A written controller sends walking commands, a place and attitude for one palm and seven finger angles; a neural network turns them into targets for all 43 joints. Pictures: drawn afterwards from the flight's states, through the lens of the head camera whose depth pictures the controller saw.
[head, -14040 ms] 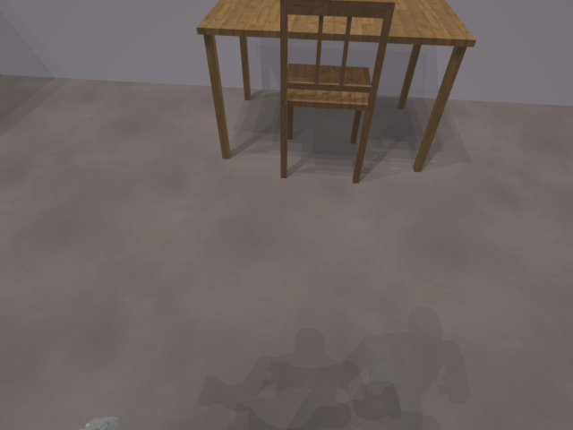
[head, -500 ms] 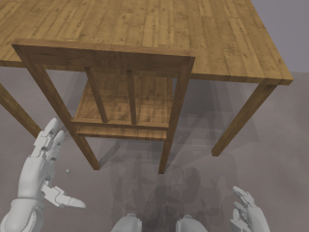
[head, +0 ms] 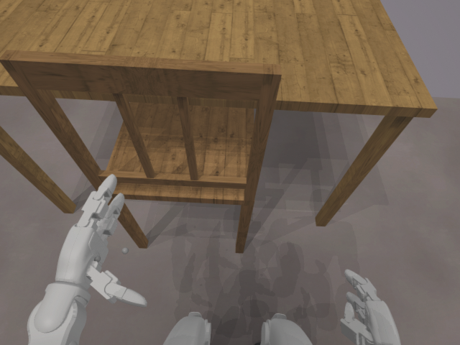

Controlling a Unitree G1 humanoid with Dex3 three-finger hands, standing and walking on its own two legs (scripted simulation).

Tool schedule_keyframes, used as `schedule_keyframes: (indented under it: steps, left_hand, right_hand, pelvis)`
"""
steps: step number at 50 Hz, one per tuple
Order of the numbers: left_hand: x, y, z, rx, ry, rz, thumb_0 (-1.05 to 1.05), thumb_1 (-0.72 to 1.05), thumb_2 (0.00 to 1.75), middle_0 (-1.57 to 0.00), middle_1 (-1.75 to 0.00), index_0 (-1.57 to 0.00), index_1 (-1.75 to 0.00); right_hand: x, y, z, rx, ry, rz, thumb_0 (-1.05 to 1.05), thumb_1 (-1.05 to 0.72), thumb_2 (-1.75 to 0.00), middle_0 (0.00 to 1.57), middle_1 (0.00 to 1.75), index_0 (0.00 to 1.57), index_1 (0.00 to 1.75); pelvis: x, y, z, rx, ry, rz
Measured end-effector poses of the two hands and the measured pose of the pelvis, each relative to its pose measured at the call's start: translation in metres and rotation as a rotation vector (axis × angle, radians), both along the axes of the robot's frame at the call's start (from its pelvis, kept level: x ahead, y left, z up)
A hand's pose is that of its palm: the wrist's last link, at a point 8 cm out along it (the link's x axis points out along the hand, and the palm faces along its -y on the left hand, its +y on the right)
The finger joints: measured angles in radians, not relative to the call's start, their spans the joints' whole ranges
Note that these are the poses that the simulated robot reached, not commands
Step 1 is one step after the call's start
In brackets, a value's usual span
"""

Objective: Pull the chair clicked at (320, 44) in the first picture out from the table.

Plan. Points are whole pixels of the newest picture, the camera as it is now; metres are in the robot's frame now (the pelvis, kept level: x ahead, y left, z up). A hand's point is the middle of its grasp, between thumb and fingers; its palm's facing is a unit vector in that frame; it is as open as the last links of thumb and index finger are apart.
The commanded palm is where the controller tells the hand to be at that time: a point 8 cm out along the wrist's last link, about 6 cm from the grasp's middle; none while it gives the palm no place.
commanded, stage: aim the fingers beside a spindle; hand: left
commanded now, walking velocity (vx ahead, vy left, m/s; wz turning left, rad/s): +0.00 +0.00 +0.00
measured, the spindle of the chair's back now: (137, 140) +0.50 +0.23 +0.00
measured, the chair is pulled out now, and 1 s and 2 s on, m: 0.00 0.00 0.00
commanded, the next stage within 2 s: none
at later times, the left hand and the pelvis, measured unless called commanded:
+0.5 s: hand (155, 225) +0.31 +0.15 +0.02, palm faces -0.03 -1.00 -0.04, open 16.9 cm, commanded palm +0.29 +0.20 +0.02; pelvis +0.00 -0.01 -0.01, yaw +0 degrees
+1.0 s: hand (186, 211) +0.34 +0.10 +0.01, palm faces -0.07 -1.00 -0.03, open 16.9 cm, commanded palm +0.33 +0.16 +0.00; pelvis -0.01 -0.01 -0.03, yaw -1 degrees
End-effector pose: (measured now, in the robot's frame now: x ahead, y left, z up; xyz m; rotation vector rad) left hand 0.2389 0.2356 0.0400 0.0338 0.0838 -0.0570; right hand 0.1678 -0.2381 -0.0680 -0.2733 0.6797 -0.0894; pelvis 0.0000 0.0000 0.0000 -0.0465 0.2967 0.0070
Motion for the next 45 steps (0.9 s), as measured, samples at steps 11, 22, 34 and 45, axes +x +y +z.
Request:
schedule_keyframes:
  steps: [11,22,34,45]
  left_hand:
    - [0.025,-0.008,-0.009,0.01,0.002,0.036,-0.01,-0.49,0.3,-0.06,-0.08,-0.06,-0.08]
    - [0.042,-0.03,-0.008,0.003,-0.062,0.025,-0.01,-0.5,0.3,-0.06,-0.08,-0.06,-0.08]
    - [0.057,-0.054,-0.018,-0.009,-0.054,0.002,-0.01,-0.49,0.3,-0.06,-0.08,-0.06,-0.08]
    - [0.075,-0.071,-0.04,-0.006,-0.02,-0.013,-0.01,-0.5,0.3,-0.06,-0.08,-0.06,-0.08]
  right_hand:
    - [-0.011,-0.009,-0.013,0.014,0.059,-0.018,0.02,-0.9,-0.9,0.2,0.3,0.21,0.3]
    - [-0.014,-0.01,-0.023,0.021,0.095,-0.017,0.02,-0.9,-0.9,0.2,0.3,0.2,0.3]
    - [-0.014,-0.007,-0.034,0.038,0.123,-0.017,0.01,-0.9,-0.9,0.2,0.3,0.2,0.3]
    - [-0.022,-0.008,-0.047,0.038,0.172,-0.023,0.01,-0.9,-0.9,0.2,0.3,0.2,0.3]
  pelvis:
    - [0.0,-0.005,-0.005,0.012,0.024,-0.008]
    - [0.0,-0.006,-0.009,0.018,0.04,-0.011]
    - [-0.002,-0.006,-0.015,0.024,0.056,-0.015]
    - [-0.007,-0.006,-0.024,0.024,0.075,-0.014]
